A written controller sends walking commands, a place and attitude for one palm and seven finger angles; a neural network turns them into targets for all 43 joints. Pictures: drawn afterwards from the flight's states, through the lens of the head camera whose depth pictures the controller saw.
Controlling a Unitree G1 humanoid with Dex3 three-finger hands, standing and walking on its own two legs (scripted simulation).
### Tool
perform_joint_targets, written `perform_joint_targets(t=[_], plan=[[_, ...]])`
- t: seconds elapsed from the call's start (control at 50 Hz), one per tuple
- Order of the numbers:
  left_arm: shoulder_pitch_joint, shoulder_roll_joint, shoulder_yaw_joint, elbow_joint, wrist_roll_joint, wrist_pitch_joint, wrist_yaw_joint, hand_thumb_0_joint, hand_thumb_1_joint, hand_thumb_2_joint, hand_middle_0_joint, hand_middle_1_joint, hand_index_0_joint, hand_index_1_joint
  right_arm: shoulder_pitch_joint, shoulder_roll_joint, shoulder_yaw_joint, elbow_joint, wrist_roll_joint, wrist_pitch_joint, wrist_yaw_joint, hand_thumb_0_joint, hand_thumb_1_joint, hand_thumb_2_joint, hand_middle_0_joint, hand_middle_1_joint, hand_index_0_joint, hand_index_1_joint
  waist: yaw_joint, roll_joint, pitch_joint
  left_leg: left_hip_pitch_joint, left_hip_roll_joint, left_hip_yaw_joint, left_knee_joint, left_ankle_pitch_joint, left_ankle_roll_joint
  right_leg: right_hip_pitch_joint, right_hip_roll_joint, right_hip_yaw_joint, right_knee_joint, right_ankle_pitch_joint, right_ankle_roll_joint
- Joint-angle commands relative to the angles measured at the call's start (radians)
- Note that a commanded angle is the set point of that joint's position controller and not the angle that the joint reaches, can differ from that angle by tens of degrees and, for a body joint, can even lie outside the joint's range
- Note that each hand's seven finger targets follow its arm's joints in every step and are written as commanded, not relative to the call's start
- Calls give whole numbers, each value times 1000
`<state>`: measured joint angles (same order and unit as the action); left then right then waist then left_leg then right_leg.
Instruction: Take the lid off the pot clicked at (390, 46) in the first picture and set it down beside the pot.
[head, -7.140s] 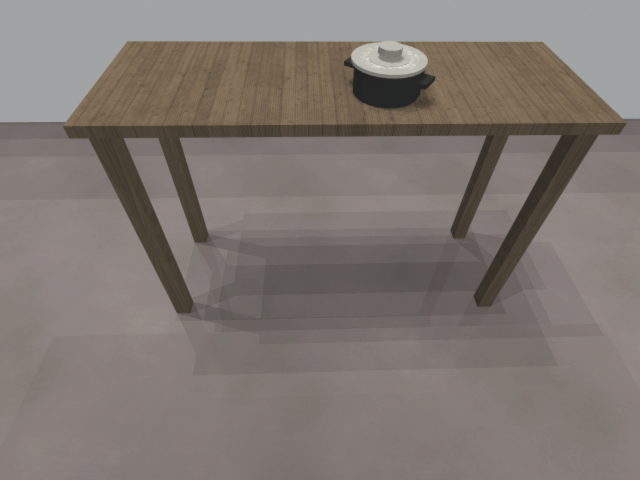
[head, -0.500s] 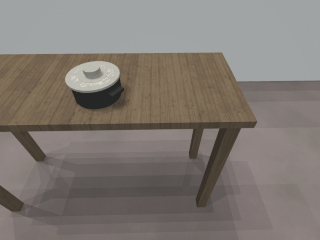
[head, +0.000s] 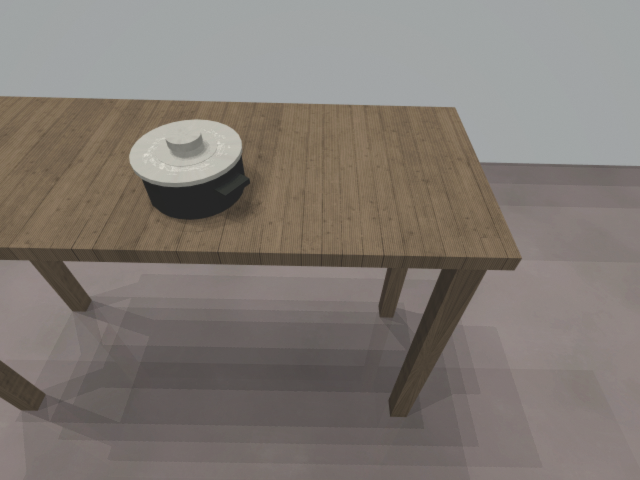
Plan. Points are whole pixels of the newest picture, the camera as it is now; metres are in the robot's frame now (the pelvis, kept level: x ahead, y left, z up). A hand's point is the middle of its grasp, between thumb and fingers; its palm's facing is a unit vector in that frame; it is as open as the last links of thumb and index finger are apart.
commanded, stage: look again from close up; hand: left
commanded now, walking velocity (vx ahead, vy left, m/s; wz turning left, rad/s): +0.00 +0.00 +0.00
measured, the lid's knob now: (184, 138) +0.56 +0.25 +0.13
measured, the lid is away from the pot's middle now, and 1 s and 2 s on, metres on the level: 0.00 0.00 0.00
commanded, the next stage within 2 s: shuffle to correct the standing spot in 1.18 s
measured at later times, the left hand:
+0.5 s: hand out of the picture +0.10 +0.19 -0.17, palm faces +0.02 -0.98 -0.21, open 7.4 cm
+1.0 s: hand out of the picture +0.10 +0.19 -0.17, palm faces +0.04 -0.98 -0.20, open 7.4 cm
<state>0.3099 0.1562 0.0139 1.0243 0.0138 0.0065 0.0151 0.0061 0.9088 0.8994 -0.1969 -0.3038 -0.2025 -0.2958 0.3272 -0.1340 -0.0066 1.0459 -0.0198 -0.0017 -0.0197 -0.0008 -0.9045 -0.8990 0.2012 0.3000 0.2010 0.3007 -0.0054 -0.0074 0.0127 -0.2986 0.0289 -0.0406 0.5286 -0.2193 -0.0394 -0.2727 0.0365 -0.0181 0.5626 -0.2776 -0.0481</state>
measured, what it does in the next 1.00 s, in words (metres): shifts its weight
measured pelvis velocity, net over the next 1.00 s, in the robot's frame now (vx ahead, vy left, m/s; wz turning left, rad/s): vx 0.08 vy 0.00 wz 0.00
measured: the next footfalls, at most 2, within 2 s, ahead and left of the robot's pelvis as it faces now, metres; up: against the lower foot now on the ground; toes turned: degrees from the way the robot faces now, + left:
right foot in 1.88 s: +0.11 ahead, -0.04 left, +0.00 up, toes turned -6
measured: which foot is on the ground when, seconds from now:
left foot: down 0.00-1.00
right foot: down 0.00-1.00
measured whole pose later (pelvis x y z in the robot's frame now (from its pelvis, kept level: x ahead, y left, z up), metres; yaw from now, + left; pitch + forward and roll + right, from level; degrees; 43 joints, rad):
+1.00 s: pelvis +0.08 +0.00 +0.00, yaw +0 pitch +0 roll +1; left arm 0.26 0.18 0.02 1.05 0.01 -0.01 0.03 0.00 0.90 0.90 -0.20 -0.30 -0.20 -0.30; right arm 0.24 -0.15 0.00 1.11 -0.01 -0.01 -0.04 0.00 -0.91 -0.90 0.20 0.30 0.20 0.30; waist 0.01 -0.02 0.04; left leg -0.17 0.02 -0.03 0.48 -0.31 -0.04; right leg -0.13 0.03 -0.01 0.49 -0.35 -0.04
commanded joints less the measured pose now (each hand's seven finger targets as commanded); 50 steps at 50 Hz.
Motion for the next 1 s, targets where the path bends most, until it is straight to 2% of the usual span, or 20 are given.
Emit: perform_joint_targets(t=[0.0, 0.14, 0.3, 0.4, 0.44, 0.56, 0.64, 0.7, 0.74, 0.76, 0.86, 0.9, 0.98], plan=[[30, 121, 29, -45, -1, -32, 11, 0, 900, 900, -200, -300, -200, -300, 47, -92, -17, -35, 3, -26, -6, 0, -900, -900, 200, 300, 200, 300, 6, 36, 73, -25, 43, -49, -121, -94, 62, -45, -106, 154, -184, -115, -13], [22, 116, 28, -33, -3, -39, 14, 0, 900, 900, -200, -300, -200, -300, 41, -93, -15, -15, 10, -41, -13, 0, -900, -900, 200, 300, 200, 300, 11, 18, -7, 57, 63, -37, -103, 128, 65, 43, -107, 113, -124, 129, -5], [5, 120, 30, -25, -2, -36, 20, 0, 900, 900, -200, -300, -200, -300, 23, -103, -16, 3, 10, -38, -17, 0, -900, -900, 200, 300, 200, 300, 11, 28, -3, 97, 67, -28, -90, 217, 67, 60, -113, 103, -105, 203, -1], [-4, 125, 29, -21, -2, -34, 21, 0, 900, 900, -200, -300, -200, -300, 3, -108, -15, 7, 9, -34, -18, 0, -900, -900, 200, 300, 200, 300, 12, 19, 16, 105, 60, -24, -89, 218, 64, 63, -118, 108, -114, 226, -1], [-5, 131, 30, -19, -3, -35, 20, 0, 900, 900, -200, -300, -200, -300, 1, -104, -15, 7, 10, -34, -18, 0, -900, -900, 200, 300, 200, 300, 12, -8, 1, 118, 61, -20, -89, 230, 63, 82, -120, 109, -116, 266, -2], [-7, 136, 32, -19, -3, -35, 21, 0, 900, 900, -200, -300, -200, -300, -18, -119, -17, 10, 9, -32, -19, 0, -900, -900, 200, 300, 200, 300, 12, 13, 0, 136, 58, -13, -76, 252, 59, 89, -127, 117, -118, 312, -5], [-8, 141, 32, -19, -3, -36, 20, 0, 900, 900, -200, -300, -200, -300, -24, -116, -16, 10, 10, -31, -20, 0, -900, -900, 200, 300, 200, 300, 12, -9, -3, 145, 60, -10, -81, 255, 57, 102, -126, 113, -123, 338, -5], [-9, 142, 34, -18, -3, -36, 22, 0, 900, 900, -200, -300, -200, -300, -23, -122, -17, 15, 11, -29, -21, 0, -900, -900, 200, 300, 200, 300, 10, 5, -9, 148, 59, -7, -73, 264, 54, 111, -132, 114, -122, 356, -6], [-4, 145, 34, -17, -4, -37, 22, 0, 900, 900, -200, -300, -200, -300, -24, -119, -16, 17, 12, -30, -22, 0, -900, -900, 200, 300, 200, 300, 12, -19, -15, 151, 61, -7, -75, 275, 54, 128, -129, 113, -125, 384, -5], [0, 138, 33, -15, -4, -36, 22, 0, 900, 900, -200, -300, -200, -300, -27, -126, -18, 15, 11, -29, -23, 0, -900, -900, 200, 300, 200, 300, 11, -3, -12, 154, 60, -6, -67, 277, 54, 120, -133, 114, -124, 393, -7], [3, 136, 33, -11, -4, -34, 23, 0, 900, 900, -200, -300, -200, -300, -27, -121, -15, 23, 12, -26, -24, 0, -900, -900, 200, 300, 200, 300, 11, -8, 16, 144, 59, -7, -76, 257, 51, 118, -133, 108, -135, 381, -6], [5, 134, 32, -10, -5, -33, 23, 0, 900, 900, -200, -300, -200, -300, -22, -120, -14, 29, 11, -26, -24, 0, -900, -900, 200, 300, 200, 300, 11, 19, 9, 152, 59, -9, -78, 262, 53, 117, -132, 109, -139, 360, -6], [10, 135, 33, -6, -5, -35, 23, 0, 900, 900, -200, -300, -200, -300, -16, -117, -15, 32, 12, -27, -26, 0, -900, -900, 200, 300, 200, 300, 11, 7, -4, 159, 62, -12, -75, 282, 54, 129, -133, 105, -139, 374, -6]])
